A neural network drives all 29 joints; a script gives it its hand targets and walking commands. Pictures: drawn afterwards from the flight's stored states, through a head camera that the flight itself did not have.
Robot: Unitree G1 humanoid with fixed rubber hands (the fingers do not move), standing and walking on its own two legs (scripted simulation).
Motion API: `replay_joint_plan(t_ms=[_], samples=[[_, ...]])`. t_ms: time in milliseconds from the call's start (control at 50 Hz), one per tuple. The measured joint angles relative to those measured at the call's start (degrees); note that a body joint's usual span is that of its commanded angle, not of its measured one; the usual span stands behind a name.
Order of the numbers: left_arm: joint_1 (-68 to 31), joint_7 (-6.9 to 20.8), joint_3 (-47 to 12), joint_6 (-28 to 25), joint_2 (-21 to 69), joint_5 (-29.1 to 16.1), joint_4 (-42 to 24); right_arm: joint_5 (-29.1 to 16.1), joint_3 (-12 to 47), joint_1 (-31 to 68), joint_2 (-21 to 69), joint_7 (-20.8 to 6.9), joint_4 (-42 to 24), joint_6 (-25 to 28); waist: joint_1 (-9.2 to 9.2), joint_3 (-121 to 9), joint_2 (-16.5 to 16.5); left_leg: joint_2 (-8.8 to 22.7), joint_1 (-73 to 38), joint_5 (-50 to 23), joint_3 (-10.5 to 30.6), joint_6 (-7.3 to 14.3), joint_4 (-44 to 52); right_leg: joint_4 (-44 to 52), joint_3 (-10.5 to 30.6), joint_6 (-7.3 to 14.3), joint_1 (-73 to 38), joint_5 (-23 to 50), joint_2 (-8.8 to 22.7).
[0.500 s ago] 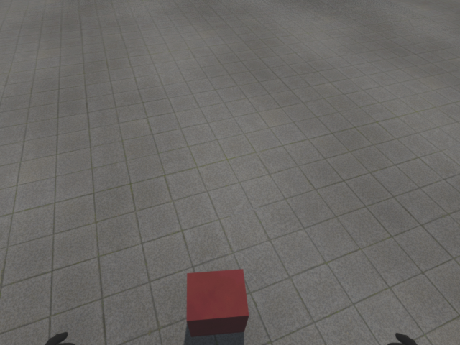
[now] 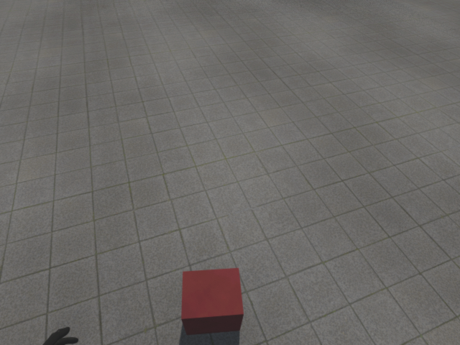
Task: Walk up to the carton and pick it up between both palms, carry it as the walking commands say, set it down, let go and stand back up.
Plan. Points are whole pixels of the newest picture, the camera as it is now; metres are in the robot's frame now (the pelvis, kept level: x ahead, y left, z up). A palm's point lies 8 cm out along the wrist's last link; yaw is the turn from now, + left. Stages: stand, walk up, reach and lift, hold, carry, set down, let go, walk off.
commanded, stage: walk up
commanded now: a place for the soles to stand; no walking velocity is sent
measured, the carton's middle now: (212, 302) +0.41 +0.04 -0.67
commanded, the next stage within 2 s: reach and lift in 0.20 s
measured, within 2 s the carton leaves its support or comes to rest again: neither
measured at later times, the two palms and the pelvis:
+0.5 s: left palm out of the picture +0.15 +0.30 -0.11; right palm (374, 343) +0.16 -0.27 -0.11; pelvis -0.01 +0.02 -0.02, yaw +3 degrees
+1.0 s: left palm (94, 307) +0.25 +0.28 -0.15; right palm (331, 298) +0.26 -0.23 -0.16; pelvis -0.05 +0.02 -0.07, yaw +2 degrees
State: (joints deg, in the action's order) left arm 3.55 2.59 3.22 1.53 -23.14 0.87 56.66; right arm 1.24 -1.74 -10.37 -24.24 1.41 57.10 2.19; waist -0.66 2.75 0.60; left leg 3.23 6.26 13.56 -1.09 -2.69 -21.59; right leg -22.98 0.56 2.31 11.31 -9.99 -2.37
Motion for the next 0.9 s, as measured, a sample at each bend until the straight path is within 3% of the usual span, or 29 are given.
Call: replay_joint_plan(t_ms=[200,300,380,540,720,900], samples=[[0.08,0.13,0.08,0.07,-0.18,0.05,-0.83,-0.07,0.28,-0.04,-0.33,0.05,-1.25,0.13,0.24,-0.15,0.24,-0.14,0.45,0.38,0.37,0.03,-0.83,-0.76,-0.33,-0.10,0.25,-0.50,0.23],[0.95,2.82,4.04,6.65,2.06,3.35,-17.23,0.57,-3.81,1.24,1.79,-2.88,-20.63,-10.52,-0.24,5.55,-0.38,-1.11,4.53,3.42,2.45,0.65,-8.54,-6.84,-1.57,-0.59,3.15,-2.99,0.88],[1.50,3.15,5.56,10.96,3.60,5.06,-24.13,2.39,-6.00,4.21,4.51,-3.61,-25.69,-15.11,-0.45,8.89,-0.41,-2.03,5.44,4.15,3.35,0.69,-10.61,-8.90,-2.29,-1.06,3.70,-4.13,1.78],[1.43,1.29,4.48,11.05,6.90,3.59,-27.02,1.22,-7.04,6.26,6.04,-4.93,-25.82,-15.21,-0.83,7.88,-1.16,-2.65,12.90,8.60,2.93,1.59,-18.51,-16.03,-1.69,-2.08,11.00,-7.92,2.27],[-7.80,-2.35,4.49,9.72,9.38,0.59,-24.23,0.29,-5.99,12.94,3.23,-5.82,-23.56,-13.28,-0.76,0.81,-1.50,-3.76,27.78,11.62,1.50,2.45,-27.13,-25.36,0.58,-3.06,26.76,-10.82,2.83],[-15.29,-3.05,5.58,9.99,9.88,-1.37,-22.05,-0.92,-5.72,22.12,5.37,-4.91,-21.18,-13.69,-0.45,-0.32,-0.95,-4.37,37.77,10.32,1.49,2.27,-30.90,-29.22,1.18,-3.05,36.81,-9.51,3.03]])
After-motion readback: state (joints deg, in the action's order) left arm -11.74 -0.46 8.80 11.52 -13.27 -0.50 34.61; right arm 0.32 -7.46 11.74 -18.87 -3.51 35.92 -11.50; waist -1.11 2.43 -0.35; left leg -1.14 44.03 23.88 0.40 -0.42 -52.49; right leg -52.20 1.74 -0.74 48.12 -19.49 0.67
